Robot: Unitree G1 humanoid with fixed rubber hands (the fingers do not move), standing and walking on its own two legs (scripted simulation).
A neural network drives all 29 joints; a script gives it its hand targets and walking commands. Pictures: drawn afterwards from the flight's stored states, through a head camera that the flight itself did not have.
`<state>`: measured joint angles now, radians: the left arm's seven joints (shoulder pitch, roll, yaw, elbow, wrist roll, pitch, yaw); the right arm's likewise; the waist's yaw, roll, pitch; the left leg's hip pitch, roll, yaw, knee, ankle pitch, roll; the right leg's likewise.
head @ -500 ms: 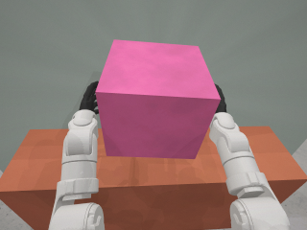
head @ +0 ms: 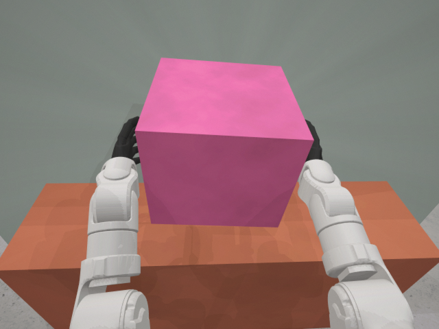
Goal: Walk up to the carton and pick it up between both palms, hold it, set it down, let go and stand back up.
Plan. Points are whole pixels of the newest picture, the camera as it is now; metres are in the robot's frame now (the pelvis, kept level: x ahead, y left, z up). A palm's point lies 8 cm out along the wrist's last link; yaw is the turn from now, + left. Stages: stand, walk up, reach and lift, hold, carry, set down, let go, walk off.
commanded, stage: hold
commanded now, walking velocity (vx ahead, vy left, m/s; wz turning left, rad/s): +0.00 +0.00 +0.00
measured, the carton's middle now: (218, 141) +0.41 +0.00 +0.17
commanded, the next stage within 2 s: none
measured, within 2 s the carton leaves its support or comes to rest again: neither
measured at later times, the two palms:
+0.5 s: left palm (127, 160) +0.36 +0.16 +0.17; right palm (311, 162) +0.35 -0.17 +0.17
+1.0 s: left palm (125, 157) +0.36 +0.17 +0.18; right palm (307, 159) +0.36 -0.16 +0.17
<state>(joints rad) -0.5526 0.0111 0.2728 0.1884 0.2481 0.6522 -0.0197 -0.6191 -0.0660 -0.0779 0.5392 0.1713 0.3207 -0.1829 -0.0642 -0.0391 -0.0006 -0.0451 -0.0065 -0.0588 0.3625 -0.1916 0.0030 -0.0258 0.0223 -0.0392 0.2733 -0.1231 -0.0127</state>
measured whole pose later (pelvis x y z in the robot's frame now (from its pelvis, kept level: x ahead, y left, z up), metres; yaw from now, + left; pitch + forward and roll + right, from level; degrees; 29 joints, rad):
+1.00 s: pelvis +0.00 +0.00 +0.00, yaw +0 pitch -6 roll -1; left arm -0.58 0.02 0.28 0.20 0.26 0.66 -0.03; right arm -0.63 -0.06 -0.09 0.55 0.16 0.32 -0.18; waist -0.07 -0.04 0.00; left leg -0.06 -0.01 -0.06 0.36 -0.19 0.00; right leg -0.04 0.02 -0.04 0.27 -0.12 -0.01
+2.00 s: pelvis +0.00 +0.00 +0.00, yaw +0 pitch -6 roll -1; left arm -0.54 0.01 0.26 0.18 0.24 0.64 -0.02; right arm -0.59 -0.07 -0.07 0.51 0.18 0.31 -0.18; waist -0.08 -0.05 -0.01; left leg -0.05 -0.01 -0.05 0.35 -0.19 0.01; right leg -0.03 0.02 -0.04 0.27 -0.13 -0.01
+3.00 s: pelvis +0.02 +0.00 +0.00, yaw +1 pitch -5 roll -1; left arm -0.46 -0.02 0.23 0.29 0.27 0.36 -0.01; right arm -0.47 0.00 -0.16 0.63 0.04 -0.04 -0.13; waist -0.04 -0.06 0.03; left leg -0.04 -0.01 -0.06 0.34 -0.21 0.01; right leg -0.01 0.01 -0.06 0.25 -0.15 -0.01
